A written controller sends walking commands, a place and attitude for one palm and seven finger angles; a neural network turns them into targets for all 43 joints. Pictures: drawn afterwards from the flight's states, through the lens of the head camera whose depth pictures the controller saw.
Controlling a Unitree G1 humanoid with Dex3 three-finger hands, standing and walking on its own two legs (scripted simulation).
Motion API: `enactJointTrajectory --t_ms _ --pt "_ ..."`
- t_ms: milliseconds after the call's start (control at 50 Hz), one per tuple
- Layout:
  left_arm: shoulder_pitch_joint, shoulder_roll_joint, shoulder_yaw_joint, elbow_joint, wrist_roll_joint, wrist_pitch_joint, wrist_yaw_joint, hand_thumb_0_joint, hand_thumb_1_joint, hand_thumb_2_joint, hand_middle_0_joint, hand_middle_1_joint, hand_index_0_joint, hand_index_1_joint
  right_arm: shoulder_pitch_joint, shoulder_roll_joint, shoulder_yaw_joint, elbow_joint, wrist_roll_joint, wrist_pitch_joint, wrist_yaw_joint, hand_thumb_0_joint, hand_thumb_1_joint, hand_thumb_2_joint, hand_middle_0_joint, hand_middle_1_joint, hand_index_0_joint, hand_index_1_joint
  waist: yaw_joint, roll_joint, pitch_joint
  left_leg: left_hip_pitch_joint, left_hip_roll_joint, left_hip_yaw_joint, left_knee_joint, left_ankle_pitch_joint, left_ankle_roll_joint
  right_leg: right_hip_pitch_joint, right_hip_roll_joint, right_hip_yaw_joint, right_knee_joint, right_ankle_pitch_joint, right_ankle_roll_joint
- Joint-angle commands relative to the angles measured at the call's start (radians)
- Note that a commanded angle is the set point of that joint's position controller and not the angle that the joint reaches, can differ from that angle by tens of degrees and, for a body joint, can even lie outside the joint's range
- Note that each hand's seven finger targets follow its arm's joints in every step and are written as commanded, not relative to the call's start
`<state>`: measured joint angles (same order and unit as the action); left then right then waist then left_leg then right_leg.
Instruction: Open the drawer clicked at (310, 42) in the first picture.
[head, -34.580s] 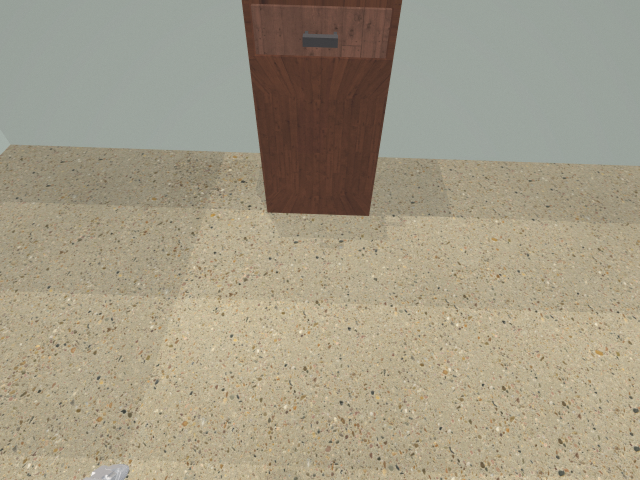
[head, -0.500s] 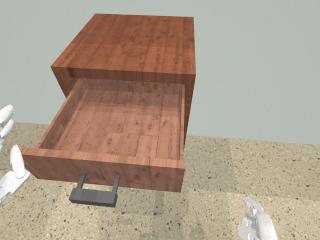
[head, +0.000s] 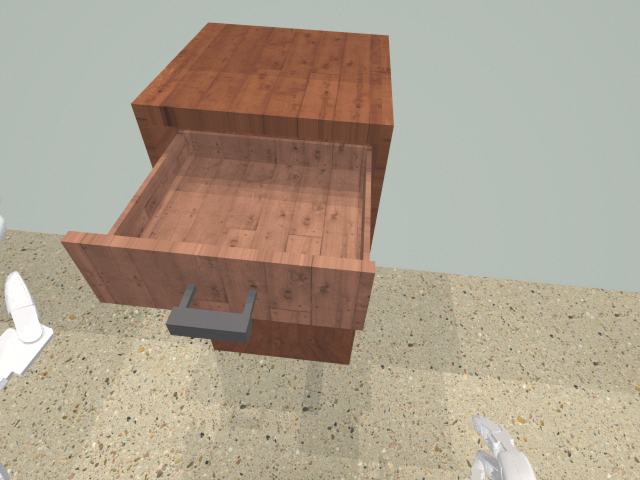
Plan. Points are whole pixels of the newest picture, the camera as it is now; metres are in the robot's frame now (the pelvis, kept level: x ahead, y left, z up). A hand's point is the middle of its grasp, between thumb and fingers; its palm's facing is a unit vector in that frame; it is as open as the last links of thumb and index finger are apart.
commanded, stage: step back with the hand held close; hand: left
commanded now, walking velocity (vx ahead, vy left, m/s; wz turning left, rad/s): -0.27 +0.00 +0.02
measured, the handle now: (215, 309) +0.33 +0.16 +0.03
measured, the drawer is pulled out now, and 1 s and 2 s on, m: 0.29 0.29 0.29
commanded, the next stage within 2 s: stop stepping back and stand still in 0.30 s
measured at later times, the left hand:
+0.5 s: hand out of the picture +0.09 +0.21 +0.21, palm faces +0.42 -0.83 -0.37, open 7.4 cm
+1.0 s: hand out of the picture +0.03 +0.20 +0.20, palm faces +0.36 -0.83 -0.42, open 7.4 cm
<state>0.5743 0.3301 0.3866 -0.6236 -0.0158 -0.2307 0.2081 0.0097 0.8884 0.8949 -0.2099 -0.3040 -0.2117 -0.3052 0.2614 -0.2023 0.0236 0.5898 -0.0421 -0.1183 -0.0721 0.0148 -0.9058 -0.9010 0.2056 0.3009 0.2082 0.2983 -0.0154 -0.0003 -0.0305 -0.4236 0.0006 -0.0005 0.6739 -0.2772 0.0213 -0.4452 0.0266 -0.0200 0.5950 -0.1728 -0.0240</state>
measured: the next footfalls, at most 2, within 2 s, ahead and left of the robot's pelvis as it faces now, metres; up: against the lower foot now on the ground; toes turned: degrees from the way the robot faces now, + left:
left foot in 0.48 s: -0.10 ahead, +0.08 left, +0.00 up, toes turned +0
right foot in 0.68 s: -0.09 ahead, -0.12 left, +0.00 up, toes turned -1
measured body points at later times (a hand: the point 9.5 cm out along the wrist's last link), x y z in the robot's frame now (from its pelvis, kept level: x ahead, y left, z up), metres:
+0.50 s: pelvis -0.11 -0.02 +0.00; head -0.12 +0.00 +0.45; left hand +0.06 +0.25 +0.22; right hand +0.04 -0.28 -0.06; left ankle -0.11 +0.10 -0.72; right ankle +0.05 -0.11 -0.71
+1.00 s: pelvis -0.16 -0.03 +0.02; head -0.18 -0.02 +0.47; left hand +0.01 +0.24 +0.22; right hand -0.02 -0.28 -0.06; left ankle -0.14 +0.08 -0.72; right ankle -0.13 -0.12 -0.72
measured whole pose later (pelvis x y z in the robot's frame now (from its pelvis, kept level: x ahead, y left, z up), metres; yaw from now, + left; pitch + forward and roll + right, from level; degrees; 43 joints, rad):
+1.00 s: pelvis -0.16 -0.03 +0.02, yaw -1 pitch +0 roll +0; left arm 0.61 0.40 0.38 -0.60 -0.03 -0.22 0.16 0.01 0.89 0.89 -0.21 -0.30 -0.21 -0.31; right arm 0.26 -0.20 0.01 0.62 -0.01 -0.11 -0.05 0.02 -0.91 -0.90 0.20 0.30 0.21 0.30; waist -0.04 -0.05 -0.04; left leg -0.25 0.00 0.05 0.49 -0.23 0.03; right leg -0.31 0.03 -0.04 0.56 -0.31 -0.02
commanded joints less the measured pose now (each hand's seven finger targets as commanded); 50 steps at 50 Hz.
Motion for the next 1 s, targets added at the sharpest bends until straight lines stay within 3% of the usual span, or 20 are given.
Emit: enactJointTrajectory --t_ms 0,120,160,180,220,240,280,320,420,460,480,540,620,640,700,740,840,900,920,980 --pt "-0.057 0.193 0.128 -0.231 0.002 -0.068 0.031 0.000 0.900 0.900 -0.200 -0.300 -0.200 -0.300 -0.112 -0.133 -0.055 -0.164 0.006 -0.084 -0.021 0.000 -0.900 -0.900 0.200 0.300 0.200 0.300 -0.012 0.207 -0.026 -0.237 0.227 -0.218 -0.349 -0.271 0.080 0.187 -0.005 0.067 0.107 -0.281 0.009" --pt "-0.017 0.188 0.121 -0.220 -0.029 -0.068 0.005 0.000 0.900 0.900 -0.200 -0.300 -0.200 -0.300 -0.092 -0.127 -0.063 -0.113 -0.002 -0.091 -0.005 0.000 -0.900 -0.900 0.200 0.300 0.200 0.300 -0.002 0.166 -0.043 -0.194 0.268 -0.228 -0.294 -0.015 0.097 0.230 0.011 0.030 0.134 -0.252 0.033" --pt "-0.035 0.207 0.138 -0.211 -0.023 -0.067 -0.002 0.000 0.900 0.900 -0.200 -0.300 -0.200 -0.300 -0.111 -0.136 -0.067 -0.104 0.010 -0.088 0.000 0.000 -0.900 -0.900 0.200 0.300 0.200 0.300 -0.003 0.132 -0.061 -0.239 0.247 -0.185 -0.270 -0.211 0.072 0.300 -0.024 0.040 0.072 -0.200 0.022" --pt "-0.053 0.211 0.135 -0.199 -0.019 -0.061 -0.007 0.000 0.900 0.900 -0.200 -0.300 -0.200 -0.300 -0.130 -0.136 -0.069 -0.122 0.028 -0.082 0.004 0.000 -0.900 -0.900 0.200 0.300 0.200 0.300 0.001 0.067 -0.033 -0.296 0.187 -0.115 -0.197 -0.398 0.043 0.275 -0.084 0.093 0.010 -0.256 -0.002" --pt "-0.083 0.256 0.148 -0.191 -0.016 -0.046 -0.003 0.000 0.900 0.900 -0.200 -0.300 -0.200 -0.300 -0.145 -0.121 -0.073 -0.132 0.048 -0.063 0.016 0.000 -0.900 -0.900 0.200 0.300 0.200 0.300 0.007 -0.183 -0.019 -0.164 -0.019 0.014 0.260 -0.365 -0.044 -0.020 -0.374 0.566 -0.421 -0.621 -0.126" --pt "-0.135 0.295 0.161 -0.196 -0.020 -0.041 -0.004 0.000 0.900 0.900 -0.200 -0.300 -0.200 -0.300 -0.159 -0.117 -0.077 -0.107 0.039 -0.048 0.029 0.000 -0.900 -0.900 0.200 0.300 0.200 0.300 0.016 -0.224 -0.064 -0.069 -0.020 -0.022 0.523 -0.285 -0.048 -0.074 -0.461 0.576 -0.493 -0.652 -0.149" --pt "-0.103 0.265 0.154 -0.130 -0.024 -0.051 -0.024 0.000 0.900 0.900 -0.200 -0.300 -0.200 -0.300 -0.133 -0.080 -0.045 -0.100 0.029 -0.032 0.027 0.000 -0.900 -0.900 0.200 0.300 0.200 0.300 -0.021 -0.217 -0.072 0.028 -0.009 0.012 0.593 -0.203 -0.064 -0.167 -0.330 0.344 -0.453 -0.647 -0.078" --pt "-0.087 0.239 0.134 -0.102 -0.018 -0.064 -0.036 0.000 0.900 0.900 -0.200 -0.300 -0.200 -0.300 -0.125 -0.090 -0.045 -0.109 0.023 -0.028 0.010 0.000 -0.900 -0.900 0.200 0.300 0.200 0.300 -0.011 -0.206 -0.027 0.070 -0.006 0.065 0.351 -0.269 -0.057 -0.124 -0.251 0.214 -0.427 -0.511 -0.059" --pt "-0.083 0.204 0.090 -0.171 -0.002 -0.089 -0.038 0.000 0.900 0.900 -0.200 -0.300 -0.200 -0.300 -0.039 -0.142 -0.049 -0.118 0.020 -0.028 0.009 0.000 -0.900 -0.900 0.200 0.300 0.200 0.300 -0.027 -0.057 -0.063 0.152 0.014 0.069 -0.267 -0.222 0.015 0.099 -0.191 0.178 -0.290 -0.337 -0.020" --pt "-0.094 0.207 0.108 -0.228 0.003 -0.108 -0.020 0.000 0.900 0.900 -0.200 -0.300 -0.200 -0.300 -0.074 -0.191 -0.084 -0.152 0.002 -0.042 0.013 0.000 -0.900 -0.900 0.200 0.300 0.200 0.300 -0.028 0.296 -0.032 -0.031 0.273 -0.218 -0.472 -0.279 0.138 0.126 0.049 -0.011 0.227 -0.278 0.040" --pt "-0.075 0.230 0.142 -0.255 -0.001 -0.102 0.001 0.000 0.900 0.900 -0.200 -0.300 -0.200 -0.300 -0.088 -0.127 -0.079 -0.159 0.010 -0.064 0.009 0.000 -0.900 -0.900 0.200 0.300 0.200 0.300 -0.038 0.347 0.000 -0.140 0.332 -0.266 -0.509 -0.251 0.158 0.090 0.071 0.015 0.536 -0.307 0.048" --pt "0.053 0.206 0.139 -0.221 -0.021 -0.059 -0.003 0.000 0.900 0.900 -0.200 -0.300 -0.200 -0.300 -0.106 -0.108 -0.077 -0.113 0.039 -0.064 0.028 0.000 -0.900 -0.900 0.200 0.300 0.200 0.300 0.001 0.202 0.064 0.001 0.260 -0.104 -0.354 -0.011 0.119 -0.039 0.010 0.047 0.480 -0.269 0.045" --pt "-0.092 0.222 0.114 -0.251 -0.013 -0.058 -0.022 0.000 0.900 0.900 -0.200 -0.300 -0.200 -0.300 -0.128 -0.132 -0.058 -0.096 0.052 -0.065 0.015 0.000 -0.900 -0.900 0.200 0.300 0.200 0.300 -0.005 0.171 0.009 0.006 0.204 -0.088 -0.276 -0.172 0.062 0.280 -0.025 -0.030 -0.122 -0.133 0.046" --pt "-0.121 0.240 0.127 -0.205 -0.007 -0.060 -0.025 0.000 0.900 0.900 -0.200 -0.300 -0.200 -0.300 -0.123 -0.128 -0.059 -0.083 0.053 -0.068 0.013 0.000 -0.900 -0.900 0.200 0.300 0.200 0.300 -0.012 0.074 0.013 -0.020 0.155 -0.048 -0.218 -0.213 0.042 0.328 -0.054 0.008 -0.210 -0.098 0.035" --pt "-0.173 0.253 0.127 -0.157 -0.018 -0.055 -0.028 0.000 0.900 0.900 -0.200 -0.300 -0.200 -0.300 -0.118 -0.129 -0.089 -0.073 0.072 -0.062 0.016 0.000 -0.900 -0.900 0.200 0.300 0.200 0.300 -0.011 -0.234 -0.027 0.011 -0.016 0.011 0.204 -0.164 -0.014 0.163 -0.325 0.491 -0.457 -0.313 -0.096" --pt "-0.094 0.207 0.102 -0.103 -0.023 -0.052 -0.040 0.000 0.900 0.900 -0.200 -0.300 -0.200 -0.300 -0.115 -0.121 -0.083 -0.063 0.052 -0.042 0.026 0.000 -0.900 -0.900 0.200 0.300 0.200 0.300 -0.014 -0.140 0.008 -0.027 0.006 -0.027 0.273 -0.115 -0.013 0.157 -0.330 0.416 -0.437 -0.286 -0.114" --pt "-0.022 0.196 0.073 -0.147 -0.007 -0.050 -0.035 0.000 0.900 0.900 -0.200 -0.300 -0.200 -0.300 -0.110 -0.106 -0.049 -0.091 0.041 -0.038 0.014 0.000 -0.900 -0.900 0.200 0.300 0.200 0.300 -0.018 -0.084 0.001 0.210 0.009 0.055 -0.275 -0.083 0.024 0.110 -0.200 0.189 -0.363 -0.357 -0.060" --pt "-0.027 0.222 0.089 -0.209 -0.021 -0.059 -0.030 0.000 0.900 0.900 -0.200 -0.300 -0.200 -0.300 -0.119 -0.153 -0.069 -0.133 0.037 -0.048 0.012 0.000 -0.900 -0.900 0.200 0.300 0.200 0.300 -0.002 0.145 -0.026 0.185 0.209 -0.201 -0.430 -0.149 0.096 0.159 -0.024 0.053 -0.064 -0.184 0.011" --pt "-0.015 0.236 0.114 -0.212 -0.024 -0.059 -0.026 0.000 0.900 0.900 -0.200 -0.300 -0.200 -0.300 -0.135 -0.134 -0.060 -0.126 0.043 -0.047 0.011 0.000 -0.900 -0.900 0.200 0.300 0.200 0.300 0.002 0.182 -0.026 0.058 0.245 -0.245 -0.491 -0.366 0.103 0.205 -0.019 0.020 -0.003 -0.240 0.027" --pt "-0.014 0.234 0.126 -0.218 -0.006 -0.047 -0.022 0.000 0.900 0.900 -0.200 -0.300 -0.200 -0.300 -0.125 -0.125 -0.055 -0.118 0.040 -0.057 0.007 0.000 -0.900 -0.900 0.200 0.300 0.200 0.300 -0.007 0.151 0.055 -0.061 0.209 -0.173 -0.453 -0.288 0.086 0.270 -0.013 -0.014 -0.024 -0.121 0.027"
